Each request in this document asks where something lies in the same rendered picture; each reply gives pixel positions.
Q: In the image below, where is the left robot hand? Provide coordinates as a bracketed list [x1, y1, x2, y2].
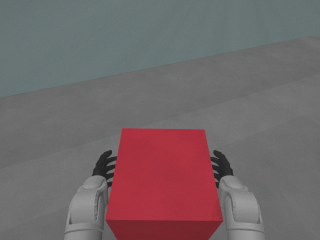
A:
[92, 150, 117, 188]

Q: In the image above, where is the right robot hand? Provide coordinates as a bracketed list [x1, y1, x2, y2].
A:
[210, 150, 234, 189]

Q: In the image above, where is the right robot forearm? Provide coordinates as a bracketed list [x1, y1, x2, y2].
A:
[218, 175, 266, 240]

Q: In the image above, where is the carton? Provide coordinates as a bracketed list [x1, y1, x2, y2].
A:
[105, 128, 223, 240]

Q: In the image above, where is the left robot forearm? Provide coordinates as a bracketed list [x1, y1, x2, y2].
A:
[64, 175, 109, 240]

